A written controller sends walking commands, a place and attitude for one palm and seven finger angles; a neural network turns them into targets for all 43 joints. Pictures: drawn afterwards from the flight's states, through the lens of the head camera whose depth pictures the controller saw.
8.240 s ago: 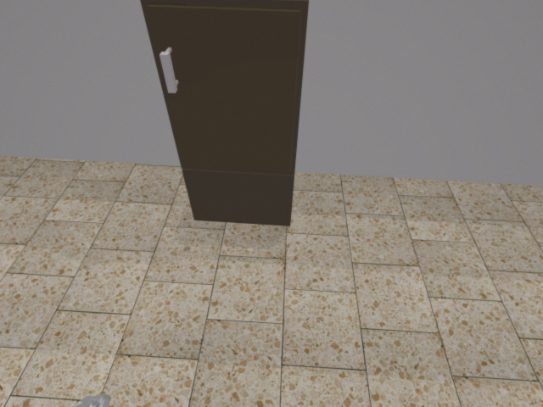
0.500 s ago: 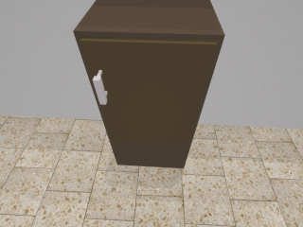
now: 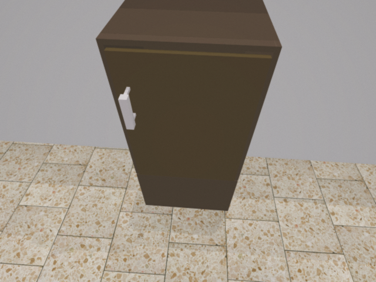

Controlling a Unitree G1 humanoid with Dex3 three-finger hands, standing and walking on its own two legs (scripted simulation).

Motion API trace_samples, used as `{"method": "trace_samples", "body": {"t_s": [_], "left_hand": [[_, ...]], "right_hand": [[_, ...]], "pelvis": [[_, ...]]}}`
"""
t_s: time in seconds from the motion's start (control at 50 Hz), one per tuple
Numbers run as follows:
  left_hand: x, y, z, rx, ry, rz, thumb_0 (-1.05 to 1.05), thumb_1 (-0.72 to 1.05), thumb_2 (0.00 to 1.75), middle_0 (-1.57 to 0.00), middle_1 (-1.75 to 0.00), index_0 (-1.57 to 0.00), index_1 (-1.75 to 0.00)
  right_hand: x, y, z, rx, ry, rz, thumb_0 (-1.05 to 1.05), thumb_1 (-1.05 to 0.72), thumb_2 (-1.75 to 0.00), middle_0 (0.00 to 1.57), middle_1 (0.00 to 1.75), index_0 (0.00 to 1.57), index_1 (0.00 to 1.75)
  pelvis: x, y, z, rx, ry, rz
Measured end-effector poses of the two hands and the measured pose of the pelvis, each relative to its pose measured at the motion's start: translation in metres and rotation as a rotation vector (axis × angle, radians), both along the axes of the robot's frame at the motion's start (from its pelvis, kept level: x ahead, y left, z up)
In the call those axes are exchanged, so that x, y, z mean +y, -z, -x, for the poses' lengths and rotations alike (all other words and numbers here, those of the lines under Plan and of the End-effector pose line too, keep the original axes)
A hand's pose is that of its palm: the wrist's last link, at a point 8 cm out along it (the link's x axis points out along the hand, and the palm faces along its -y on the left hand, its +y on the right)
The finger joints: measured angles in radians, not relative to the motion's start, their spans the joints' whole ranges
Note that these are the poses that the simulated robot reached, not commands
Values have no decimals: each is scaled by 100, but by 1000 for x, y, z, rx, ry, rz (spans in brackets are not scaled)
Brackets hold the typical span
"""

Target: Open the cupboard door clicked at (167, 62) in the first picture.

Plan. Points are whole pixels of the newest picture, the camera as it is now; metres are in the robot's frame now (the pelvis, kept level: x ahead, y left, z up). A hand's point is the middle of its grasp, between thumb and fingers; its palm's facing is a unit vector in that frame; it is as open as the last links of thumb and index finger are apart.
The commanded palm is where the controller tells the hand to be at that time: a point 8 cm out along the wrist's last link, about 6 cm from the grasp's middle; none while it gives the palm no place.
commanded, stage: look again from close up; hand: left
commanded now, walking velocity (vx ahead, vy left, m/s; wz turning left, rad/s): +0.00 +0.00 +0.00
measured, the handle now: (129, 108) +0.58 +0.22 +0.01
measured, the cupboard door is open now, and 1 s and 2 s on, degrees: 0 0 0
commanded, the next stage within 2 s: shuffle to correct the standing spot in 0.30 s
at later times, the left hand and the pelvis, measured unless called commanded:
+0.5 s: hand out of the picture -0.01 +0.17 -0.18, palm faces +0.06 -0.98 -0.19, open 7.4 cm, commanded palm none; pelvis -0.01 +0.00 +0.00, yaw +1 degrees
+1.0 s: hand out of the picture +0.08 +0.21 -0.18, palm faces +0.06 -0.98 -0.20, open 7.3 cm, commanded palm none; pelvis +0.07 +0.03 +0.00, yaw +2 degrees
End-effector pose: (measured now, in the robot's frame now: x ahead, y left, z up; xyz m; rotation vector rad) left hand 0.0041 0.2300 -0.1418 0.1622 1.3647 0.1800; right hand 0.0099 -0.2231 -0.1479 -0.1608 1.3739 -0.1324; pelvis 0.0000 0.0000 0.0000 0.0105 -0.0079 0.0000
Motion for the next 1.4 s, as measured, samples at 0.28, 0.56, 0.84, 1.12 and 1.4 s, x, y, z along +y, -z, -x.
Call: {"method": "trace_samples", "body": {"t_s": [0.28, 0.56, 0.84, 1.12, 1.4], "left_hand": [[-4, 1, 15, 17, -14, 12, 1, 90, 90, -20, -30, -20, -30], [-9, 8, 31, 38, -57, 37, 0, 90, 90, -20, -30, -20, -30], [27, 16, 14, 171, -77, 65, 1, 91, 90, -20, -30, -20, -30], [25, -1, -130, -66, 5, -44, 1, 92, 90, -20, -30, -20, -30], [-10, -13, -122, -149, -22, -55, 0, 92, 90, -20, -30, -20, -30]], "right_hand": [[7, 1, 19, 33, 6, -15, 0, -91, -89, 20, 30, 19, 30], [11, 5, 28, 71, -10, -20, 0, -91, -89, 20, 30, 19, 30], [51, -9, -15, 48, 19, 26, 0, -91, -89, 19, 30, 19, 30], [41, 11, -51, 102, 68, -61, 0, -90, -89, 20, 30, 20, 30], [-38, 1, -130, -75, -22, 15, 0, -91, -90, 19, 30, 19, 30]], "pelvis": [[1, 0, 6, -5, -6, 0], [4, 5, 3, -6, -22, 16], [42, 5, -50, 10, -22, 4], [12, 7, -82, 11, -23, -3], [-17, 2, -69, 7, -34, -42]]}}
